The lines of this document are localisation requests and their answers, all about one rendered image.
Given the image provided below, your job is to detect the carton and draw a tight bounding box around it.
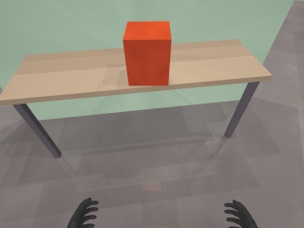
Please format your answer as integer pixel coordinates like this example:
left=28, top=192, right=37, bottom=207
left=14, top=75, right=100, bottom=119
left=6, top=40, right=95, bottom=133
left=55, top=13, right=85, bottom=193
left=123, top=21, right=172, bottom=86

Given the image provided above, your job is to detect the robot right hand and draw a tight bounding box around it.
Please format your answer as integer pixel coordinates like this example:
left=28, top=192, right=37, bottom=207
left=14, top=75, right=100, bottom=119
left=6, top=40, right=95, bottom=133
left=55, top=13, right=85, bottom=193
left=224, top=199, right=258, bottom=228

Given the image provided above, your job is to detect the table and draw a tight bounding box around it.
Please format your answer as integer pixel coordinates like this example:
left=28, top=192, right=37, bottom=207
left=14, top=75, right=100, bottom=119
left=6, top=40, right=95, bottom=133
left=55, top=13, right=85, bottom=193
left=0, top=39, right=273, bottom=159

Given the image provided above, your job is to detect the robot left hand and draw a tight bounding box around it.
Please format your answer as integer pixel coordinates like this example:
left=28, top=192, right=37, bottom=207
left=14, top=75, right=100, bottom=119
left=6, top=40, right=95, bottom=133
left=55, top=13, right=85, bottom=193
left=67, top=198, right=99, bottom=228

